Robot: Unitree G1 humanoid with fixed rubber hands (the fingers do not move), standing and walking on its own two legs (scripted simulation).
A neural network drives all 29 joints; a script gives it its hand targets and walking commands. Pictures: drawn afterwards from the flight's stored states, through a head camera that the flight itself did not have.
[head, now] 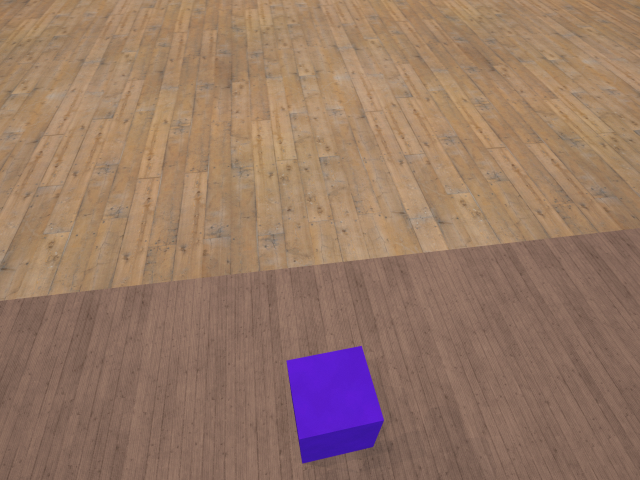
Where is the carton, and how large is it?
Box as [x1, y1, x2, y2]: [287, 346, 383, 463]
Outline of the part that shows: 361,346 287,360 291,395 302,463 370,447 373,445 383,421 383,418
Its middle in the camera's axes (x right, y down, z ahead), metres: +0.03 +0.45 +1.09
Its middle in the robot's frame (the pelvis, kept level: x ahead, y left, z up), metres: +0.43 -0.03 -0.65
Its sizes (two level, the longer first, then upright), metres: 0.210 0.200 0.250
